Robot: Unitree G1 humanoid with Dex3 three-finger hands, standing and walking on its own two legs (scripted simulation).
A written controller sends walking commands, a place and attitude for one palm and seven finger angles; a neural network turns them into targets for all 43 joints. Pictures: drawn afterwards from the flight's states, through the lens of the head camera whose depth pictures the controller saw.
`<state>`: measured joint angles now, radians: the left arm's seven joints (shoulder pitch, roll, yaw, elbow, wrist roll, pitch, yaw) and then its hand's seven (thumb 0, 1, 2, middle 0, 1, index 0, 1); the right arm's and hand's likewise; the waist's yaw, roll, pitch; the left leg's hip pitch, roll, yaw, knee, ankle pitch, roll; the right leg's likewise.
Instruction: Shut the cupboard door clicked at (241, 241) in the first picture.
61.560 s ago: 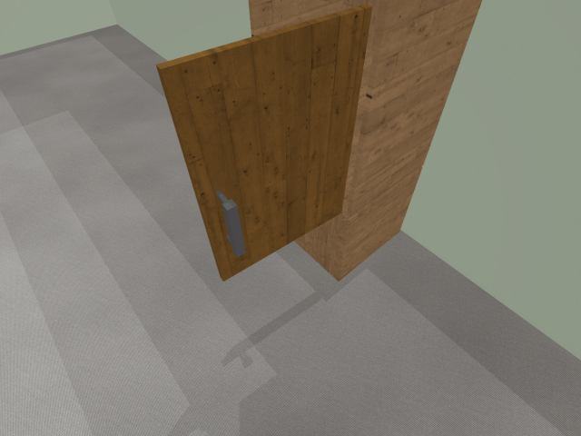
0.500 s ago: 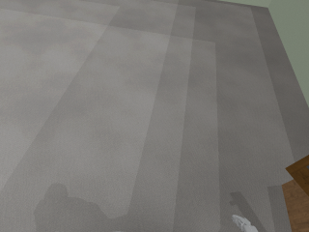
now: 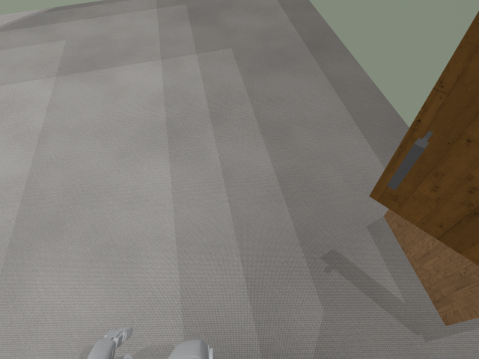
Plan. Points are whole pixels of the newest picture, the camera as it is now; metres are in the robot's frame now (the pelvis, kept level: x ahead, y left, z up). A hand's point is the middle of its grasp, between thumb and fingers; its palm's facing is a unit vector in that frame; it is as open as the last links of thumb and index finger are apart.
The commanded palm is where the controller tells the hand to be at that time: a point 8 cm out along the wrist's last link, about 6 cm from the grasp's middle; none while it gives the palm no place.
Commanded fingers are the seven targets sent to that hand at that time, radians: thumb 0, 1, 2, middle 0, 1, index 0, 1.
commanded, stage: turn to face it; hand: left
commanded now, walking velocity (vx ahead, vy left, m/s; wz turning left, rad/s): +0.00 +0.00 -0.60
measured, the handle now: (409, 161) +0.55 -0.38 -0.10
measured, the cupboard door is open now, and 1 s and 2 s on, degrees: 34 34 34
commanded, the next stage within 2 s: take the last steps up to it in 1.28 s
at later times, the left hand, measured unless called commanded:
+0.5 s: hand (135, 336) +0.17 +0.23 -0.16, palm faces -0.24 -0.95 -0.21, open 7.3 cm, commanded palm none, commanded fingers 0.00 0.90 0.90 -0.20 -0.30 -0.20 -0.30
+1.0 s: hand (210, 309) +0.22 +0.08 -0.14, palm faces -0.53 -0.80 -0.26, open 7.3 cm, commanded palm none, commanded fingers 0.00 0.90 0.90 -0.20 -0.30 -0.20 -0.30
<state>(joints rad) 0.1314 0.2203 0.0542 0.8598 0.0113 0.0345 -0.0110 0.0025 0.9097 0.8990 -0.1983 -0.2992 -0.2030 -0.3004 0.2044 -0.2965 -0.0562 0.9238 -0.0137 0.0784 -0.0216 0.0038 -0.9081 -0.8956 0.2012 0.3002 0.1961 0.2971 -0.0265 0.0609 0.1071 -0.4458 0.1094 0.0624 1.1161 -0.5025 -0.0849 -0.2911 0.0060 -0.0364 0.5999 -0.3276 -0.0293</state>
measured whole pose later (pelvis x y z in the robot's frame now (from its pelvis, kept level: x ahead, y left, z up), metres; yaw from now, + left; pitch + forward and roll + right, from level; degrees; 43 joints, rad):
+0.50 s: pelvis +0.03 +0.03 +0.01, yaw -18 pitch +1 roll -2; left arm 0.18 0.29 0.10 0.89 0.02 0.08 -0.03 0.01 0.91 0.90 -0.20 -0.30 -0.20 -0.30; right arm 0.18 -0.20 0.00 0.85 -0.03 0.02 -0.02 0.00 -0.90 -0.90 0.20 0.30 0.20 0.30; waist 0.02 -0.03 0.09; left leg -0.25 0.10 0.12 0.50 -0.27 0.00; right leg -0.49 0.01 0.00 1.14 -0.48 0.06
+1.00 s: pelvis +0.03 -0.03 +0.01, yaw -33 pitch +2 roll +2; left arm 0.17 0.19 0.04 0.89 0.01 0.03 0.00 0.00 0.91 0.90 -0.20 -0.30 -0.21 -0.30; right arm 0.18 -0.27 -0.05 0.91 -0.02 0.07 -0.01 0.00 -0.91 -0.90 0.20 0.30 0.19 0.30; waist -0.02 0.03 0.08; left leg -0.52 0.09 0.01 1.09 -0.37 -0.11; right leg -0.25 0.03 0.01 0.48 -0.26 -0.06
